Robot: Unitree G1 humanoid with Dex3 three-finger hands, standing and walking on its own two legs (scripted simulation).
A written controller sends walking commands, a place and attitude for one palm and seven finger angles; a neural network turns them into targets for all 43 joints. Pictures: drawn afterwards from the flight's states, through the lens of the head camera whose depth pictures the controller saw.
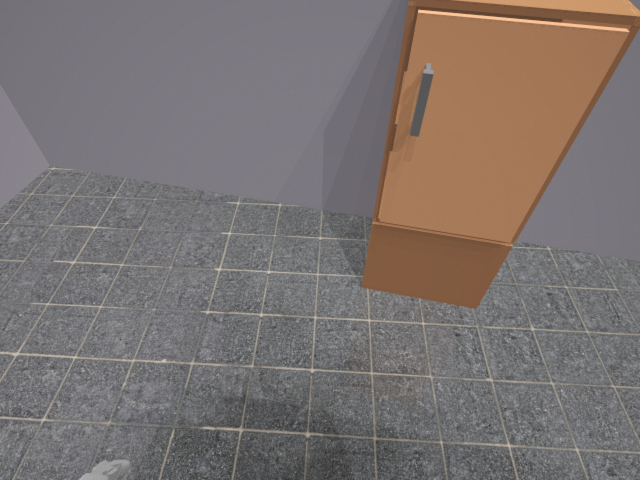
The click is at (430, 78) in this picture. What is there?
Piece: cupboard door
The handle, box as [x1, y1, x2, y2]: [410, 63, 433, 136]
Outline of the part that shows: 430,63 426,63 426,66 423,70 410,135 418,136 433,73 433,70 430,69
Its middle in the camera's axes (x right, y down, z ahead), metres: +0.23 -0.31 +0.88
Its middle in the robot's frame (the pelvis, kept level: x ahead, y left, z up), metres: +0.88 -0.18 +0.05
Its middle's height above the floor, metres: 0.82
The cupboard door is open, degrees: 0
